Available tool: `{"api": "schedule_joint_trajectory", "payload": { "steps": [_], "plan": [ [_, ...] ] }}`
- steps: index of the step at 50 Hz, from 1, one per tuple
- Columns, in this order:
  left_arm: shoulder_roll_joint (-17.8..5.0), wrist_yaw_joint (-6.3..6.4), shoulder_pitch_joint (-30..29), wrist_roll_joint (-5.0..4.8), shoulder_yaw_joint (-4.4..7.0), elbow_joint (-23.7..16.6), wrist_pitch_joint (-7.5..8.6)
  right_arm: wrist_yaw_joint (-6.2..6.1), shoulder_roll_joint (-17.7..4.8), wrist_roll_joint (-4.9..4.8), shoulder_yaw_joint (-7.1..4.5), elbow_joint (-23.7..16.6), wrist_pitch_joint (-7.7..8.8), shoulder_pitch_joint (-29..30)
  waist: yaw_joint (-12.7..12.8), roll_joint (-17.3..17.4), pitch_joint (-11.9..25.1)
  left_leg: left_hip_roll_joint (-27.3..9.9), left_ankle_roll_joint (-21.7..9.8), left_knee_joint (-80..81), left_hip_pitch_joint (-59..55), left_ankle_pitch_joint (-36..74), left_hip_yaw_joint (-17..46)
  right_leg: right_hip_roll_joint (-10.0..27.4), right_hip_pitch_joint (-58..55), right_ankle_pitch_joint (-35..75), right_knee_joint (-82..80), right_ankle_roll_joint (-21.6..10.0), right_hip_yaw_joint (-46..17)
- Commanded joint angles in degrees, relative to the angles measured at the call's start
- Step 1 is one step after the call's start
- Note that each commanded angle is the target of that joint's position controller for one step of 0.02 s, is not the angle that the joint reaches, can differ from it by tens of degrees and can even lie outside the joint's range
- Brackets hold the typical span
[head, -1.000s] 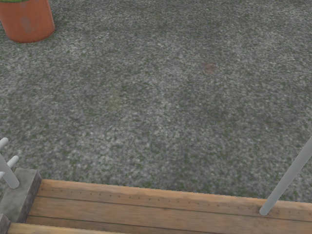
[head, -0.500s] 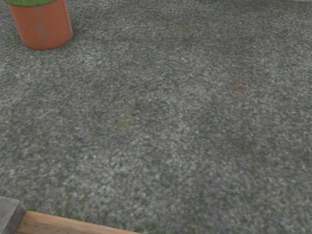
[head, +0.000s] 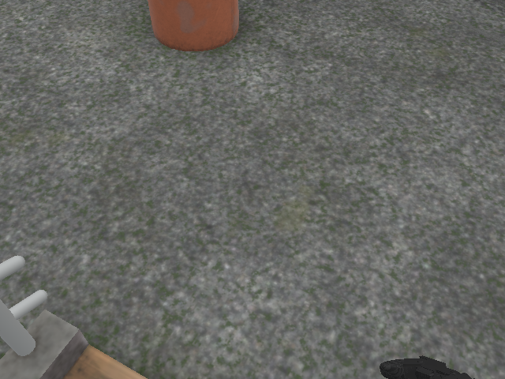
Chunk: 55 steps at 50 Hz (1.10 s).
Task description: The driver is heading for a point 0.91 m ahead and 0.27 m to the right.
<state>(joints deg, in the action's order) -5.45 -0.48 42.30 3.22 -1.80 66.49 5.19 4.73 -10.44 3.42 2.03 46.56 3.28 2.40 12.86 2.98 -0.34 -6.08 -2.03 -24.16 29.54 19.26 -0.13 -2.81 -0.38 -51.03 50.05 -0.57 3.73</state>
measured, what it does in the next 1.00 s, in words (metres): goes down, turning right: left foot 0.15 m lower, then right foot 0.15 m lower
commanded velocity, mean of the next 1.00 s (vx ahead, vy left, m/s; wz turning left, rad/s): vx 0.50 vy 0.00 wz -0.47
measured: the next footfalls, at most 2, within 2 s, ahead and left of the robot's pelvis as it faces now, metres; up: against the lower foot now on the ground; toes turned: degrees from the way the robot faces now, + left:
left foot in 0.04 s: +0.19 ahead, +0.13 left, -0.15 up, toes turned +6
right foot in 0.62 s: +0.51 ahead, -0.19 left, -0.30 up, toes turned -22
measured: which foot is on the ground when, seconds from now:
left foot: up 0.00-0.02, down 0.04-0.62, up 0.64-0.98, down 1.00-1.00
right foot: down 0.00-0.04, up 0.06-0.60, down 0.62-1.00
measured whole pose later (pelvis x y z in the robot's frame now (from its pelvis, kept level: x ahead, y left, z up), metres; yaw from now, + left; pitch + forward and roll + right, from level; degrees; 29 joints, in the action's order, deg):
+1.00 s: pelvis +0.60 -0.08 -0.22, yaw -32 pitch +3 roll -2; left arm -13.9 2.6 17.9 -2.0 5.0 50.3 2.3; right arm -0.4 -13.7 -1.0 -3.9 43.5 5.9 1.0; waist 2.8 1.7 3.5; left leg -2.1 1.8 -34.2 29.2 -8.7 2.8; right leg -4.1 14.1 -25.0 36.6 -1.1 -8.3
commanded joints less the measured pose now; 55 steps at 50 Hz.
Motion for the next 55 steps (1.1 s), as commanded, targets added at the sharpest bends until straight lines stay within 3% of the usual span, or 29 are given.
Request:
{"api": "schedule_joint_trajectory", "payload": {
  "steps": [1,2,3,4,6,9,10,11,13,15,19,22,26,27,30,31,32,33,35,37,39,42,46,49,50,51,52,54,55],
  "plan": [
    [-8.77,-1.73,0.07,1.01,2.39,0.09,-0.24,-0.34,-8.04,2.45,-2.93,2.27,1.36,-6.35,-8.07,-1.82,-5.41,-0.07,-2.4,13.62,-17.59,2.89,-1.97,9.54,7.35,55.56,3.87,-8.42,-12.8],
    [-7.98,-4.28,4.79,4.08,1.76,2.68,-0.9,-0.76,-11.12,1.67,-5.39,7.39,2.71,-25.72,-14.32,0.7,4.37,-1.7,-6.16,3.49,-47.6,16.22,-4.46,7.3,21.83,53.78,17.98,-4.42,-8.46],
    [0.92,-6.54,16.84,3.23,0.18,4.75,-0.73,-0.07,-15.32,2.76,-6.22,9.18,1.75,-38.25,-14.66,12.05,25.05,-14.35,-20.07,-20.37,-80.17,47.24,4.73,1.99,38.02,10.35,45.6,0.2,-4.69],
    [-5.82,-7.78,6.89,1.35,1.51,-0.2,-0.59,0.91,-14.47,3.19,-6.63,10.77,0.41,-44.74,-20.61,7.61,31.31,-20.12,-23.48,-18.77,-80.77,43.79,13.54,2.81,43.11,1.55,62.49,1.5,-5.36],
    [-8.49,-5.99,-13.27,-0.73,2.75,-8.08,0.92,-0.98,-12.31,1.94,-6.35,10.57,-0.02,-33.9,-20.5,-2.42,8.02,-20.18,-17.86,-3.41,-52.68,4.23,12.52,7.14,57.04,12.37,58.53,-0.62,-5.99],
    [-2.52,-2.88,-16.4,1.72,2.32,-10.18,1.51,-2.69,-0.9,2.03,-2.8,8.08,2.41,-21.31,-10.45,-3.23,-3.27,-12.7,-11.37,5.14,-16.61,-4.13,2.31,13.63,37.31,36.44,25.52,-5.74,-11.6],
    [-1.45,-2.77,-16.83,2.18,2.64,-9.49,1.26,-3.07,-1.56,1.47,-3.53,7.81,3.45,-20.68,-10.25,0.13,-6.46,-11.8,-12.3,7.87,-12.59,-9.05,1.52,12.34,36.57,37.21,23.05,-6.42,-9.11],
    [-1.66,-3.54,-15.63,2.3,3.07,-8.52,0.86,-3.34,-1.73,0.47,-3.43,8.39,4.12,-22.58,-10.6,-3.08,-4.73,-11.63,-14.18,12.09,-11.01,-11.93,-0.25,11.56,32.98,43.73,14.48,-6.06,-9.87],
    [-1.14,-3.95,-16.25,1.91,3.16,-9.68,0.06,-3.08,-3.17,2.23,-4.12,9.75,4.76,-24.39,-9.94,-0.72,-4.32,-14.27,-16.28,11.21,-14.68,-7.63,0.74,12.06,36.02,46.19,12.4,-5.51,-10.78],
    [0.2,-4.64,-20.08,3.01,1.97,-11.84,0.2,-4.51,3.47,3.39,-2.08,10.35,5.29,-24.5,-10.92,-3.88,-5.43,-13.33,-12.89,6.14,-19.27,-11.45,-2.26,15.44,43.59,62.07,1.36,-5.76,-16.2],
    [-6.22,-4.46,-30.81,1.13,2.4,-16.63,-0.69,-3.51,0.05,3.99,-1.2,12.26,5.49,-28.42,-12.69,-2.07,-6.98,-8.13,-9.32,2.5,-9.83,-26.05,-10.18,12.36,29.21,79.53,-8.3,-5.18,-8.86],
    [-9.74,-4.5,-38.21,2.43,2.82,-20.05,-1.38,-4.01,-1.98,2.81,-1.01,13.8,5.49,-33.33,-14.92,-3.26,-11.47,-10.75,-8.43,-1.99,-18.71,-29.75,-7.56,12.19,35.1,72.64,-13.87,-5.53,-7.5],
    [-7.68,-4.66,-48.78,3.13,1.45,-20.59,-1.75,-7.07,-2.17,1.01,-1.64,18.23,2.41,-44.23,-22.79,-3.82,-14.92,-11.86,-6.99,-6.09,-34.96,-31.31,-5.57,12.48,43.86,67.14,-28.2,-2.79,-4.08],
    [-9.33,-5.13,-59.12,-10.43,2.88,-24.18,-2.14,-8.31,-9.67,-7.73,-5.06,15.35,0.7,-33.49,-23.22,-4.43,-20.17,-10.02,-4.31,-16.33,-24.16,-23.13,-6.94,7.69,42.37,65.37,-26.05,-2.98,-2.5],
    [-13.15,-4.66,-32.64,-6.47,6.07,-16.74,-3.13,-7.56,-8.87,-5.7,-5.58,13.23,-0.09,-32.59,-11.25,-2.46,2.49,-7.62,-1.3,-47.33,-13.68,-5.83,-12.48,1.23,2.83,72.63,-24.29,-7.85,4.0],
    [-17.51,-3.27,-21.33,-5.56,8.29,-13.78,-4.24,-6.85,-7.77,-5.87,-6.1,12.3,1.07,-28.78,-3.92,-8.55,7.85,-1.65,3.74,-70.61,3.05,-26.19,-13.53,6.8,-18.18,87.46,-23.95,-12.43,-2.17],
    [-24.3,-2.4,-16.21,-3.45,8.64,-11.86,-3.75,-5.39,-3.2,-5.65,-4.55,9.1,3.33,-33.76,-4.94,-19.9,20.61,1.48,5.63,-96.42,23.65,-68.62,-5.83,19.71,-41.98,114.0,-6.54,-21.85,-16.04],
    [-22.54,-1.67,-10.36,-4.24,8.35,-11.89,-4.43,-4.17,-6.37,-7.2,-4.86,5.81,5.5,-29.89,-1.4,-17.73,32.24,0.85,5.7,-95.01,27.91,-68.76,3.51,23.12,-46.13,102.33,-8.77,-27.95,-24.73],
    [-21.23,0.57,-14.95,-3.78,8.18,-12.51,-5.06,-5.43,-2.11,-7.97,-3.94,-1.97,5.89,-18.11,-5.66,-9.43,24.85,-0.62,4.99,-85.68,37.75,-58.41,4.17,25.51,-31.47,57.46,-25.18,-24.2,-36.72],
    [-16.87,0.49,-30.43,-3.09,6.39,-18.47,-3.5,-7.2,-5.04,-6.12,-5.32,-0.35,3.67,-20.04,-13.52,2.65,12.89,-2.81,4.19,-69.55,28.7,-44.09,6.18,26.39,-1.39,48.41,-29.94,-21.98,-37.74],
    [-16.26,0.49,-39.36,-4.27,6.13,-20.96,-2.54,-7.72,-4.82,-3.83,-6.18,-0.92,1.36,-18.65,-17.95,1.18,1.54,-4.44,5.88,-51.16,15.97,-38.59,6.04,19.83,24.16,50.02,-34.79,-18.97,-28.73],
    [-17.16,2.8,-38.71,-4.28,7.33,-21.47,-2.28,-7.24,-5.43,-2.81,-6.5,-2.3,2.5,-11.37,-16.28,-7.21,3.39,2.17,7.61,-24.1,-7.11,-17.26,0.96,6.47,37.03,50.18,-32.59,-14.2,-13.09],
    [-16.38,3.31,-30.6,-5.73,8.29,-19.41,-2.47,-6.01,-7.47,-5.42,-7.1,-4.47,2.08,-4.65,-14.22,-9.02,2.25,3.81,6.79,-12.5,-8.36,-19.72,3.0,10.84,27.84,36.05,-30.92,-12.97,-21.32],
    [-12.1,3.38,-28.53,-5.41,7.39,-19.82,-1.9,-4.78,-10.24,-4.76,-8.67,-1.57,2.3,-12.69,-18.05,-10.18,3.91,3.52,2.95,-10.45,-16.68,-27.03,2.55,8.66,25.55,28.01,-21.4,-8.56,-22.47],
    [-8.06,3.0,-28.56,-4.89,6.26,-20.1,-1.62,-4.93,-12.8,-3.67,-9.62,0.13,3.02,-19.34,-20.66,-3.95,6.05,-2.11,1.04,-7.26,-24.67,-27.66,8.4,2.83,29.79,29.84,-4.22,-5.83,-17.18],
    [-3.62,2.89,-17.88,-5.78,5.69,-20.88,-0.9,-4.27,-18.5,-1.2,-10.54,1.14,3.43,-22.79,-14.89,18.34,10.26,-16.36,-8.08,1.04,-36.74,-22.84,34.25,-6.04,43.27,15.75,18.12,-3.06,-13.48],
    [-9.74,2.55,-15.93,-6.59,6.82,-19.49,-0.67,-3.55,-15.18,-2.11,-10.07,0.88,3.78,-23.73,-15.5,18.68,12.85,-19.86,-12.55,7.04,-39.52,-34.38,48.03,-3.72,51.81,15.77,27.15,-2.74,-17.06],
    [-14.38,3.19,-27.45,-5.15,8.26,-21.08,-1.93,-3.61,-9.19,-2.44,-8.21,-1.38,3.58,-13.85,-15.65,4.23,4.9,-13.93,-9.86,4.36,-27.0,-21.34,29.09,-0.23,51.31,27.06,27.8,-2.76,-15.83],
    [-14.48,3.52,-27.35,-4.31,8.61,-20.95,-2.74,-3.6,-7.67,-2.78,-7.71,-1.63,3.08,-9.97,-13.4,3.57,5.13,-11.24,-9.1,3.65,-22.23,-12.27,22.09,1.6,46.81,29.61,24.46,-1.74,-14.8]
  ]
}}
